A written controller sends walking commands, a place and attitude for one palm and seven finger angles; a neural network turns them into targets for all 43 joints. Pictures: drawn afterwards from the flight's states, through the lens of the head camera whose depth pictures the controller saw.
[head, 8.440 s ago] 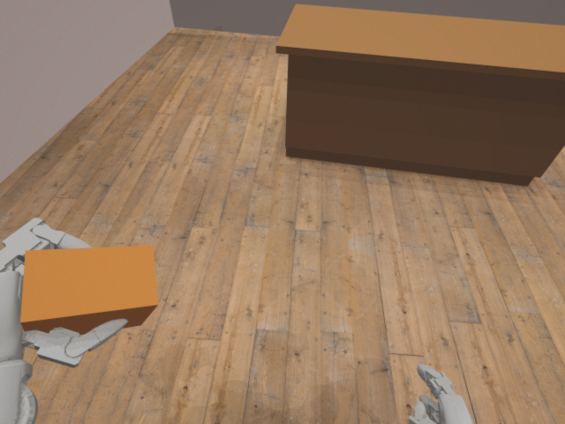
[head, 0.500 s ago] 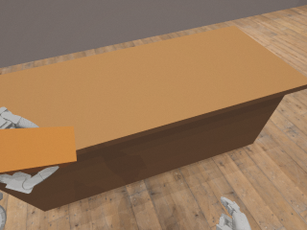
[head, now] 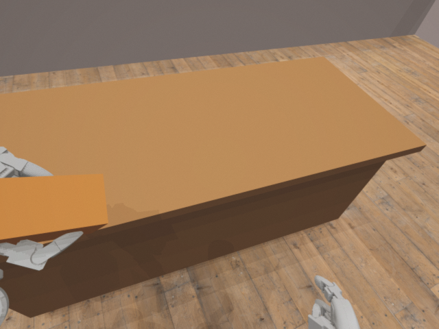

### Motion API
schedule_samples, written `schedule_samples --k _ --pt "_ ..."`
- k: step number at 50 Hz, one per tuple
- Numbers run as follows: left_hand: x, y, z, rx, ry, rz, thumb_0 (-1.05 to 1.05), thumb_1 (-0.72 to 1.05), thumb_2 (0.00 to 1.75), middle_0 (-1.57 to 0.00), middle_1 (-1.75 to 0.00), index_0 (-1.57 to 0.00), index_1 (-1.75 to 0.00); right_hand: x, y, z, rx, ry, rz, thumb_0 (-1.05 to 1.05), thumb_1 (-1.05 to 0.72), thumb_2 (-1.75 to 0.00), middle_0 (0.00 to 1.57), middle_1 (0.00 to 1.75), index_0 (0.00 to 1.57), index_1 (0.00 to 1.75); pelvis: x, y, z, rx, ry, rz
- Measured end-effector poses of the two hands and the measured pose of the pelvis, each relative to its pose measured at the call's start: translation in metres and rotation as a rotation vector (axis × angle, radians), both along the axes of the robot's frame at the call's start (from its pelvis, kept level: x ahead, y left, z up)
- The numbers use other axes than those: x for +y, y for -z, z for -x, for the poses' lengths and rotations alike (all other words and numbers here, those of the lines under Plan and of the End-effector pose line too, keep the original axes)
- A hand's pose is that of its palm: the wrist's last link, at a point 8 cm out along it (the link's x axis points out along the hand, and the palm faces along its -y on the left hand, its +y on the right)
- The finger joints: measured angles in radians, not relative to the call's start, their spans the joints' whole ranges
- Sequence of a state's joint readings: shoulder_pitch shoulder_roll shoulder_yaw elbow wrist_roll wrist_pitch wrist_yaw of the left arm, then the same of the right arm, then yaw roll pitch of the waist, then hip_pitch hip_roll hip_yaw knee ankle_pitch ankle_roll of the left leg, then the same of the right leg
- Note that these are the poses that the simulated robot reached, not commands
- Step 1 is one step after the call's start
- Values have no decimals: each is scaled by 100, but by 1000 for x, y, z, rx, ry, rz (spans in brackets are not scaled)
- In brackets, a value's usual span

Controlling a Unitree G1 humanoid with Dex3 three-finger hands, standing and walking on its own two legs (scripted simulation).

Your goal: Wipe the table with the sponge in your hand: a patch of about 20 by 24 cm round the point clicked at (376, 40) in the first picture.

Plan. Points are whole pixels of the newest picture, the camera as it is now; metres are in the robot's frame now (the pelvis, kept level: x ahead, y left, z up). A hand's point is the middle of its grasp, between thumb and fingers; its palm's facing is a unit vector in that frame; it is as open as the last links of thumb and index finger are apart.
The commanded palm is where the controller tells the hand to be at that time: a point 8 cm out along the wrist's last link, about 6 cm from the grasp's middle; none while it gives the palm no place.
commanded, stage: come to a stop and stand still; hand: left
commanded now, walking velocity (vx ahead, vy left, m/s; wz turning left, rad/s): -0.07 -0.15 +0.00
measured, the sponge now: (66, 209) +0.23 +0.23 +0.16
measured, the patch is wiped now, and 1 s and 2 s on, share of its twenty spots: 0.00 0.00 0.00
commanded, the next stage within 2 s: look again from close up in 1.04 s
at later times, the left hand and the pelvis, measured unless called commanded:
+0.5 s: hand (96, 252) +0.18 +0.17 +0.16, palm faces +0.36 -0.86 -0.37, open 10.1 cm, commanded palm +0.12 +0.22 +0.18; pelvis -0.04 -0.06 +0.00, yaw -1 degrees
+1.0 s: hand (78, 286) +0.14 +0.18 +0.16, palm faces +0.38 -0.85 -0.37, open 10.1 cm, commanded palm +0.09 +0.22 +0.18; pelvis -0.08 -0.06 +0.00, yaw -1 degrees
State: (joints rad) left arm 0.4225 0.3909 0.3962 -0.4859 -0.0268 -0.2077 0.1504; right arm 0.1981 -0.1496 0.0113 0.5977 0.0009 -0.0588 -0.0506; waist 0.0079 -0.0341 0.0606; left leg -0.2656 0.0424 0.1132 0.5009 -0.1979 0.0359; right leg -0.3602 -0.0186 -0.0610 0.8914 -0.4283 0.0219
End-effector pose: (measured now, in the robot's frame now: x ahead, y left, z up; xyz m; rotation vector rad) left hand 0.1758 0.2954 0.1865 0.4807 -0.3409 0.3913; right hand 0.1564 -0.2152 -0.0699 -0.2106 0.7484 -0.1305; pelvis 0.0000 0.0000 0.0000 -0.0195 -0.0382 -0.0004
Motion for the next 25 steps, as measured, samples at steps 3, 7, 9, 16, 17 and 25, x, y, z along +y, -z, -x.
schedule_samples --k 3,7,9,16,17,25 --pt "-12 3 5 16 26 50 -1 -49 98 -73 -134 -74 -134 19 0 2 -13 -52 -44 1 -91 -90 20 29 20 30 -1 -2 5 -3 4 2" --pt "-34 -3 14 23 77 38 -1 -49 98 -73 -134 -74 -134 27 1 6 -35 -89 -84 1 -90 -90 21 30 20 30 -9 -4 13 -2 5 -2" --pt "-40 -8 19 27 75 7 -1 -49 98 -73 -134 -75 -134 24 3 9 -41 -94 -98 1 -90 -90 21 30 20 30 -15 -3 18 1 6 -6" --pt "-58 -8 35 86 -2 -29 -1 -49 98 -73 -134 -75 -134 -23 19 28 -26 -49 -108 1 -90 -90 21 30 20 30 -40 0 34 -3 15 -8" --pt "-61 -5 37 99 -3 -13 -1 -49 98 -73 -134 -75 -134 -32 20 33 -16 -36 -99 1 -90 -90 21 30 20 30 -42 0 35 -1 23 -14" --pt "-84 10 39 101 49 60 -1 -49 98 -73 -134 -75 -134 -91 16 66 36 53 35 1 -91 -90 20 29 20 30 -55 1 43 13 14 -14"
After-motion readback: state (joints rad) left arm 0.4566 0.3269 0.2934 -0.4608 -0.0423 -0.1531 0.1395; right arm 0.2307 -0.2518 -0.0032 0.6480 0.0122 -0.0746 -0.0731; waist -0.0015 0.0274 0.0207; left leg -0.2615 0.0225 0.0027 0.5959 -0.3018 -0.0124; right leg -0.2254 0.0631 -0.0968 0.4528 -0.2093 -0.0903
